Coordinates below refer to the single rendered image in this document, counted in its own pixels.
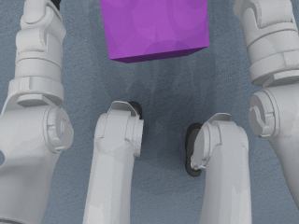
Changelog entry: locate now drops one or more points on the right robot thigh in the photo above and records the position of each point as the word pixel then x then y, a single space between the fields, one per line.
pixel 227 198

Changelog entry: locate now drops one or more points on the right robot foot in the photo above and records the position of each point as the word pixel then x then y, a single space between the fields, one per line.
pixel 190 137

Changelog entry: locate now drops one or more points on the left robot hand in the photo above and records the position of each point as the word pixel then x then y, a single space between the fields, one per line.
pixel 56 3

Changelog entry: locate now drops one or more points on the right robot upper arm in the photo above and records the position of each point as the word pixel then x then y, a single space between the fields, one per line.
pixel 274 115

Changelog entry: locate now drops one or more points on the robot right forearm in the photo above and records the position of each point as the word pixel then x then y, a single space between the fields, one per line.
pixel 272 41

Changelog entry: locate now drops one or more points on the left robot upper arm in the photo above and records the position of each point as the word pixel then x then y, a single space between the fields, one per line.
pixel 31 139

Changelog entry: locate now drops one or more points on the carton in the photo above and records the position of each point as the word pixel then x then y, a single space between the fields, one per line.
pixel 147 30

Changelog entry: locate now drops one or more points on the robot left forearm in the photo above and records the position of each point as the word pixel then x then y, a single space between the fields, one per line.
pixel 39 58

